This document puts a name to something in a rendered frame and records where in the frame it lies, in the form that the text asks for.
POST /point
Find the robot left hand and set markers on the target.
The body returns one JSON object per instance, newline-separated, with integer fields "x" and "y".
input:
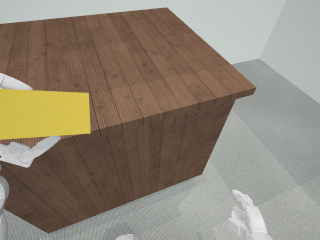
{"x": 18, "y": 153}

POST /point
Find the robot right hand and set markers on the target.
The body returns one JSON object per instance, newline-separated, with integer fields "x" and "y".
{"x": 248, "y": 221}

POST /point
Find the robot left forearm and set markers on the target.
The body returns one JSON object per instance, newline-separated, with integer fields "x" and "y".
{"x": 4, "y": 192}

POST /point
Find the sponge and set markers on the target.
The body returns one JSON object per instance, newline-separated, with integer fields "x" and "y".
{"x": 37, "y": 113}

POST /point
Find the table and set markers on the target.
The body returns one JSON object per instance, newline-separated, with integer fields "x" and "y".
{"x": 159, "y": 97}

